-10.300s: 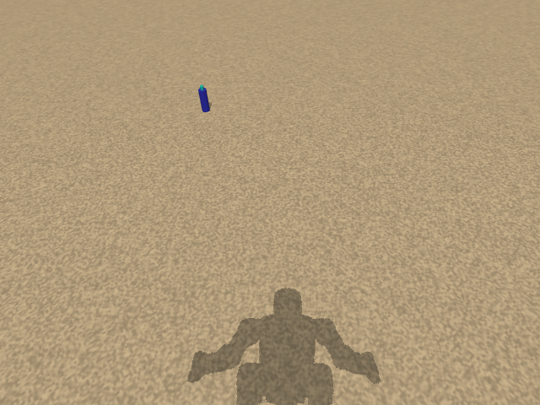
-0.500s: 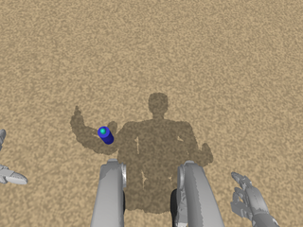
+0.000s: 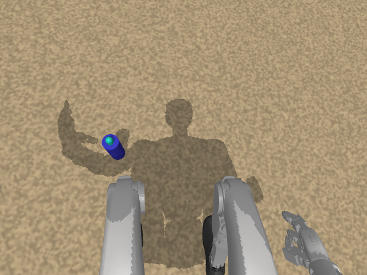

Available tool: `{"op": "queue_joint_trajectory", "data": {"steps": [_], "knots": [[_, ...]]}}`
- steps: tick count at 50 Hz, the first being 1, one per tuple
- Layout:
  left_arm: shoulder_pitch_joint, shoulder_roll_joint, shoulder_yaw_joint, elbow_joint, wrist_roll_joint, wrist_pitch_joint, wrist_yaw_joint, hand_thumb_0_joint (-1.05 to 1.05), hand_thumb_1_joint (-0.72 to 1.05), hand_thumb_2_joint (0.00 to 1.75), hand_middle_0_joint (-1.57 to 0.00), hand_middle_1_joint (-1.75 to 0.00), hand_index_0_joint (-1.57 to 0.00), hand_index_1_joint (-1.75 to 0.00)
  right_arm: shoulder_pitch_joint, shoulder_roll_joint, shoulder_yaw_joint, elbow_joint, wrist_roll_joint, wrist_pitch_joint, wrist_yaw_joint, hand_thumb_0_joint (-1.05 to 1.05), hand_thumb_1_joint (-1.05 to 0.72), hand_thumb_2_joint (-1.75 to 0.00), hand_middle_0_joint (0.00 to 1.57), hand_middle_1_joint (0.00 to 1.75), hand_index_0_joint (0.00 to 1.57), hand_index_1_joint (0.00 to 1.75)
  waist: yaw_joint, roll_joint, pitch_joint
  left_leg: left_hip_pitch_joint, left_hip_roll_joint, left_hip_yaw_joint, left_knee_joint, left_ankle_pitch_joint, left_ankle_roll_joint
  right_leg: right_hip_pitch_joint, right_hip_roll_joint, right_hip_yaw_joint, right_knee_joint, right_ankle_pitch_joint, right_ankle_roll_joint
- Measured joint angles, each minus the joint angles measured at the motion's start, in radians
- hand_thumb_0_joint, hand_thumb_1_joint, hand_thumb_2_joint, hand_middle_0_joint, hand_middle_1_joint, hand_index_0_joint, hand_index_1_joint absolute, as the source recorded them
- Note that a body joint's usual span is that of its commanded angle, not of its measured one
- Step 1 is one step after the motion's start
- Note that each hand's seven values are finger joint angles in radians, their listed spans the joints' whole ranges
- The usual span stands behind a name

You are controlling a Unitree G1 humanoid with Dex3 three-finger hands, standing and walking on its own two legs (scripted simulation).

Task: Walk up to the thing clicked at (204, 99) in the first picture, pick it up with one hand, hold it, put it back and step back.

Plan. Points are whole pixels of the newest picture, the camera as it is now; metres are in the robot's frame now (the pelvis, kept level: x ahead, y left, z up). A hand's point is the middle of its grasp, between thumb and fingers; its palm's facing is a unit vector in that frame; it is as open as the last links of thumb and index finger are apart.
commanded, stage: go down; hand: left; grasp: from the side
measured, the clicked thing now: (113, 146) +0.44 +0.23 -0.35
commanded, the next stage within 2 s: approach in 1.12 s
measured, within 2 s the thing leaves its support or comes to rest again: neither
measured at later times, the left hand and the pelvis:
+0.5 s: hand out of the picture +0.35 +0.41 -0.04, palm faces +0.21 -0.97 -0.15, open 17.1 cm; pelvis -0.01 +0.00 -0.05, yaw -1 degrees
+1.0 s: hand out of the picture +0.36 +0.42 -0.06, palm faces +0.21 -0.97 -0.13, open 17.1 cm; pelvis -0.01 +0.00 -0.06, yaw -1 degrees
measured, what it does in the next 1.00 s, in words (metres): lowers itself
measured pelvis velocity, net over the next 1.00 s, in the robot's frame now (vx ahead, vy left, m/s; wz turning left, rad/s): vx -0.01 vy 0.00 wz -0.02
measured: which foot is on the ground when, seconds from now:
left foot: down 0.00-1.00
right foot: down 0.00-1.00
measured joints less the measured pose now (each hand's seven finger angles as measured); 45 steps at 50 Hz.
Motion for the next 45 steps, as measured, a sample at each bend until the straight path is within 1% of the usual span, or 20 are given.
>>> {"op": "queue_joint_trajectory", "data": {"steps": [9,13,27,32,41,45], "knots": [[-0.044,0.033,0.022,0.02,-0.008,-0.001,-0.033,-0.01,-0.45,0.08,-0.04,-0.08,-0.04,-0.08,-0.019,-0.004,0.012,0.001,-0.009,-0.004,0.003,0.01,-0.91,-0.9,0.2,0.3,0.2,0.3,0.002,-0.004,0.01,-0.055,-0.006,-0.008,0.063,-0.004,-0.001,-0.052,0.0,0.001,0.062,-0.006,0.002],[-0.063,0.045,0.029,0.032,-0.006,0.0,-0.043,-0.01,-0.45,0.08,-0.04,-0.07,-0.04,-0.07,-0.022,-0.005,0.017,-0.002,-0.011,-0.002,0.006,0.01,-0.92,-0.9,0.2,0.3,0.2,0.3,0.001,-0.004,0.013,-0.075,-0.008,-0.011,0.087,-0.003,-0.001,-0.072,0.001,0.002,0.086,-0.005,0.003],[-0.103,0.086,0.048,0.062,-0.004,0.003,-0.056,-0.01,-0.45,0.09,-0.04,-0.07,-0.03,-0.08,-0.005,-0.008,0.034,0.002,-0.013,0.005,0.018,0.0,-0.91,-0.9,0.2,0.3,0.2,0.3,-0.01,-0.007,0.026,-0.129,-0.012,-0.022,0.147,0.006,-0.002,-0.124,0.005,0.0,0.142,0.004,0.005],[-0.108,0.095,0.048,0.065,-0.009,0.002,-0.061,-0.01,-0.45,0.09,-0.04,-0.07,-0.03,-0.08,0.003,-0.01,0.035,0.008,-0.011,0.005,0.02,0.0,-0.91,-0.9,0.2,0.3,0.2,0.3,-0.013,-0.008,0.029,-0.14,-0.013,-0.024,0.158,0.006,0.0,-0.133,0.006,0.001,0.151,0.005,0.006],[-0.115,0.101,0.061,0.067,-0.02,-0.006,-0.072,-0.01,-0.45,0.09,-0.04,-0.07,-0.03,-0.07,0.008,-0.014,0.037,0.017,-0.01,0.007,0.024,0.0,-0.91,-0.9,0.2,0.3,0.2,0.3,-0.019,-0.009,0.033,-0.159,-0.015,-0.024,0.179,0.0,0.001,-0.15,0.006,0.003,0.17,-0.002,0.009],[-0.12,0.103,0.069,0.068,-0.019,-0.01,-0.078,-0.01,-0.45,0.09,-0.04,-0.07,-0.03,-0.07,0.005,-0.016,0.037,0.02,-0.012,0.01,0.026,0.0,-0.91,-0.9,0.2,0.3,0.2,0.3,-0.019,-0.009,0.037,-0.167,-0.016,-0.025,0.189,-0.002,0.0,-0.158,0.007,0.004,0.181,-0.004,0.009]]}}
